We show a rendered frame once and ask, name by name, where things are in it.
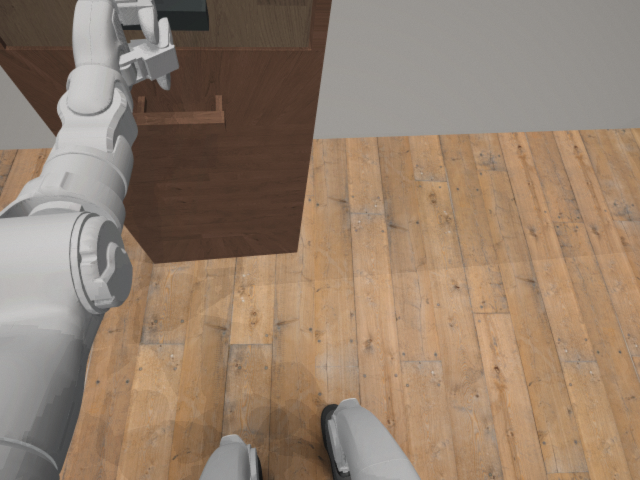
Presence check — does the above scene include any cabinet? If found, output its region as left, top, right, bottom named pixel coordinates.
left=0, top=0, right=332, bottom=264

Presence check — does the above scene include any drawer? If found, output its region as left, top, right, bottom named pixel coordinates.
left=0, top=0, right=313, bottom=47

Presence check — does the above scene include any handle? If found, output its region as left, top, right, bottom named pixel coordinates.
left=77, top=0, right=209, bottom=31
left=133, top=111, right=226, bottom=136

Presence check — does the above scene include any left robot shin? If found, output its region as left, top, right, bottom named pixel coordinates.
left=219, top=434, right=247, bottom=447

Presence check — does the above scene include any robot left forearm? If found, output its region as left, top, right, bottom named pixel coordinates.
left=0, top=65, right=138, bottom=234

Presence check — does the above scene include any robot left upper arm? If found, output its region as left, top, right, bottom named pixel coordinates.
left=0, top=211, right=133, bottom=480

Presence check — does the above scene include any right robot thigh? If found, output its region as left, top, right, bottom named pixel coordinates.
left=328, top=406, right=421, bottom=480

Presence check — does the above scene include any robot left hand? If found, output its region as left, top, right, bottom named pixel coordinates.
left=72, top=0, right=179, bottom=92

